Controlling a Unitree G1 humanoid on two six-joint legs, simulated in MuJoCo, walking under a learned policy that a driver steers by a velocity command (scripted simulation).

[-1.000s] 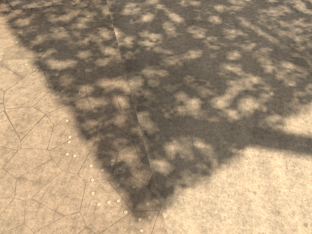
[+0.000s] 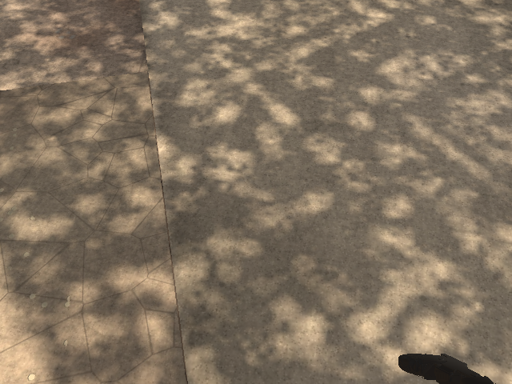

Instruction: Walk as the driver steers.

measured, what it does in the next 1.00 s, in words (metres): walks ahead, turning right: right foot 0.06 m lower, then left foot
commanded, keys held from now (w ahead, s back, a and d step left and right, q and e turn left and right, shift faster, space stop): w+e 0.46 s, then e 0.52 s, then w+e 0.02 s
